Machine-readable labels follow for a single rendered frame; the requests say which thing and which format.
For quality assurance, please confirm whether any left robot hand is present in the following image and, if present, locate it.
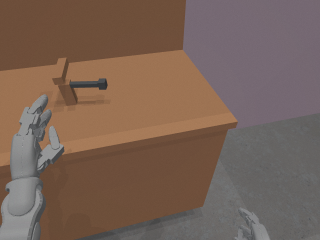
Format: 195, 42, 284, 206
10, 94, 65, 181

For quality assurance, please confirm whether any robot left forearm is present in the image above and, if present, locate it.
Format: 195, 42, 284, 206
0, 177, 46, 240

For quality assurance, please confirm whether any counter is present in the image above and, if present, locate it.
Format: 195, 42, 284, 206
0, 0, 238, 240

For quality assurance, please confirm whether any right robot hand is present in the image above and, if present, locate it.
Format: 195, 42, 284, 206
234, 207, 271, 240

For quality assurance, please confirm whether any tap lever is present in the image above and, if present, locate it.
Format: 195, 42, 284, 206
69, 78, 108, 90

